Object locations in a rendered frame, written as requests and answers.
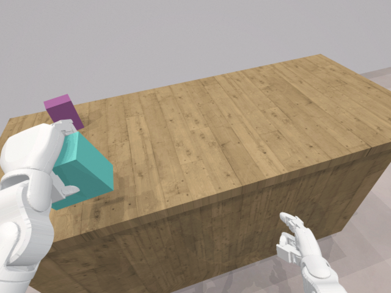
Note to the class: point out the table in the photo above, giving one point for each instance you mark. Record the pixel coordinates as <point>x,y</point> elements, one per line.
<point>202,170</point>

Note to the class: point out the right robot forearm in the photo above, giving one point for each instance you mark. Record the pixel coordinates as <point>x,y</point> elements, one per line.
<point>318,277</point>

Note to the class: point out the left robot forearm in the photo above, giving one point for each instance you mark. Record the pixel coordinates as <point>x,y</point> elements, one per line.
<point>26,233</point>

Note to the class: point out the robot left hand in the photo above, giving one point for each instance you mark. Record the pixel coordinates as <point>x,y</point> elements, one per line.
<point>38,148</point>

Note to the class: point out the robot right hand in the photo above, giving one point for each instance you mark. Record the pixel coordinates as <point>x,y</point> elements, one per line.
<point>293,249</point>

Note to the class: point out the sponge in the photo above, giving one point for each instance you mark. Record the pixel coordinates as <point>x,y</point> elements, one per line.
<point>80,164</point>

